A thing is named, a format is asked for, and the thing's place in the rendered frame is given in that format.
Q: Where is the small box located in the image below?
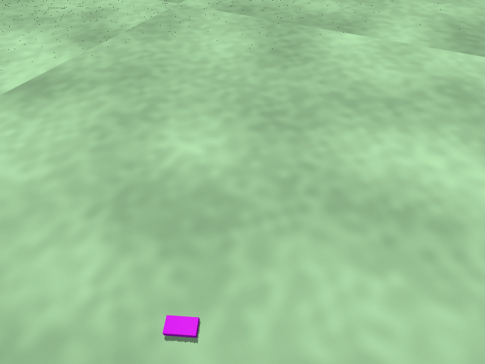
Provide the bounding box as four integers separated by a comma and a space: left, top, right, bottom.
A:
162, 315, 200, 338

